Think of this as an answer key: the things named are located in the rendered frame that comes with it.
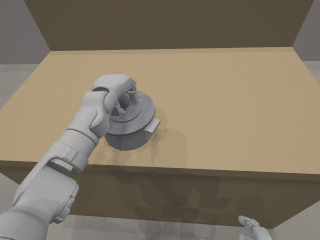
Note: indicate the right robot hand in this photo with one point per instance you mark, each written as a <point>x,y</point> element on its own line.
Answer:
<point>258,232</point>

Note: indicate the knob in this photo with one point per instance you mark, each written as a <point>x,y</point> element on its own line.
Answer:
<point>124,101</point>

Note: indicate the left robot upper arm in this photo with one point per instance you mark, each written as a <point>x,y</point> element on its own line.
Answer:
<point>47,199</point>

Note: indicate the robot left forearm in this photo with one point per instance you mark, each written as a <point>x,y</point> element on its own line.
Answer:
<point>71,152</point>

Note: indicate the table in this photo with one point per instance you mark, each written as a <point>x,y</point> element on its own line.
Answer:
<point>239,112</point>

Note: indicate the left robot hand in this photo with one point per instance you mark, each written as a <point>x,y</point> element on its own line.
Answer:
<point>121,84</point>

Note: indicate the lid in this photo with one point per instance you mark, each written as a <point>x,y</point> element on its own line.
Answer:
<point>137,116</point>

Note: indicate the pot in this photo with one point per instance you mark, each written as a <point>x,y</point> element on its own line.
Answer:
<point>133,141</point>

